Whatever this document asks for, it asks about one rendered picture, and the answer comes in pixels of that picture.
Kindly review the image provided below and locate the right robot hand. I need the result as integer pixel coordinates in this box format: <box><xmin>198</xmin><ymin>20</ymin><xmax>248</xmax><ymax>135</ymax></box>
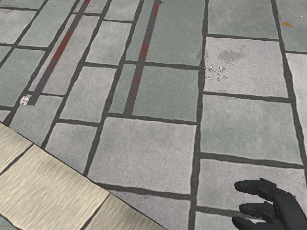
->
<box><xmin>231</xmin><ymin>178</ymin><xmax>307</xmax><ymax>230</ymax></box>

